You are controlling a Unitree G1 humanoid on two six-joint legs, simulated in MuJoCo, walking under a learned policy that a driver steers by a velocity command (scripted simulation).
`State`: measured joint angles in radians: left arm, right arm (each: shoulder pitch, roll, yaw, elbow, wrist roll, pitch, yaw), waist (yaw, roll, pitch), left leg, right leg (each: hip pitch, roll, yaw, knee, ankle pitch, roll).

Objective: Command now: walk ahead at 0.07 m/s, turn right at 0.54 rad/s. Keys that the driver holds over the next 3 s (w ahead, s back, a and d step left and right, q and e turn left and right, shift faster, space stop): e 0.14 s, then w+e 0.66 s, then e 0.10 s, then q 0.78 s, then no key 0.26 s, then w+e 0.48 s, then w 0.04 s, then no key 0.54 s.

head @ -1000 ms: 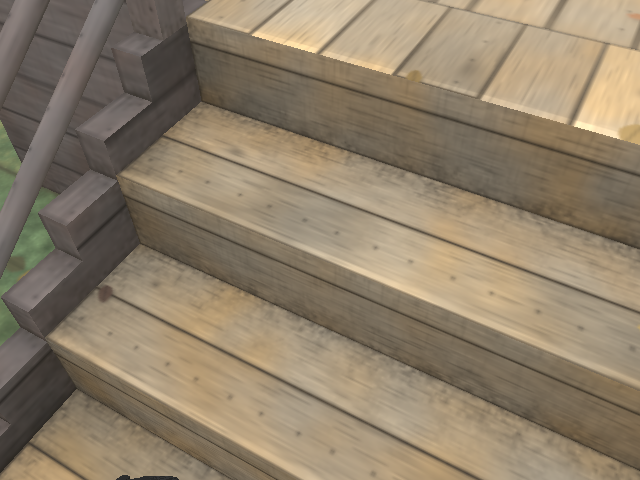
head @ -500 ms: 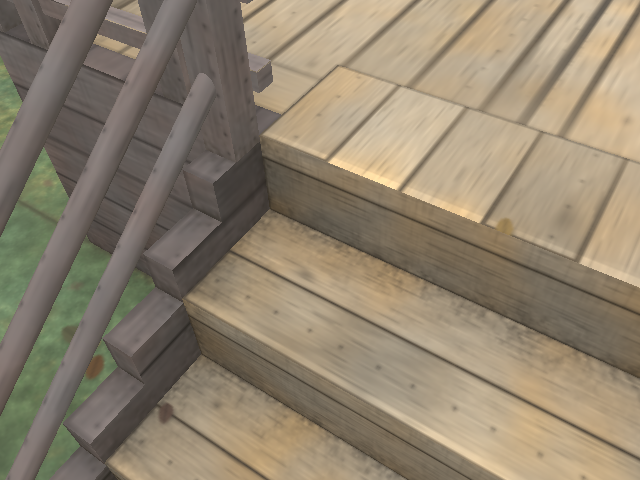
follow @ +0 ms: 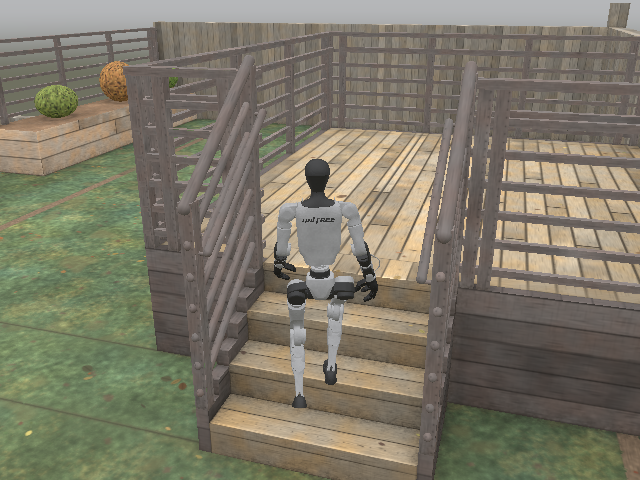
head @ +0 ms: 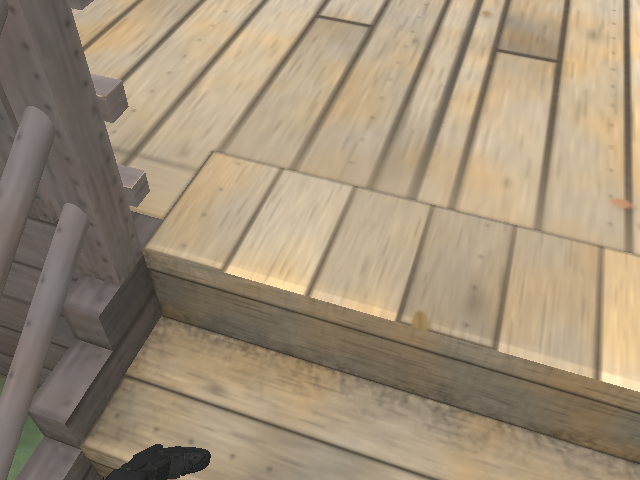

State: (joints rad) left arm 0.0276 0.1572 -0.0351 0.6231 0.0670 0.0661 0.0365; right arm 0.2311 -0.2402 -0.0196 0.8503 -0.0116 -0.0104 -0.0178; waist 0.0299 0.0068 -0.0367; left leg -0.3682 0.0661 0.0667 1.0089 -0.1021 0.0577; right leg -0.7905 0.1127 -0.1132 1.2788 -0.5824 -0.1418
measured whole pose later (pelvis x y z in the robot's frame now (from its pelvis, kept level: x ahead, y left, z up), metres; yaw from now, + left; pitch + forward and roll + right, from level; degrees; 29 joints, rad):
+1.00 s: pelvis +0.32 -0.04 +0.23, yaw -36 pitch +2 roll -1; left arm 0.10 0.25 0.01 0.65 0.02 -0.01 -0.01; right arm 0.32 -0.25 -0.03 0.83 0.01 -0.09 0.00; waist -0.03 -0.04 0.00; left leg -0.55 0.00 -0.13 1.77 -0.19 0.07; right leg -0.70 0.04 -0.13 1.07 -0.40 -0.10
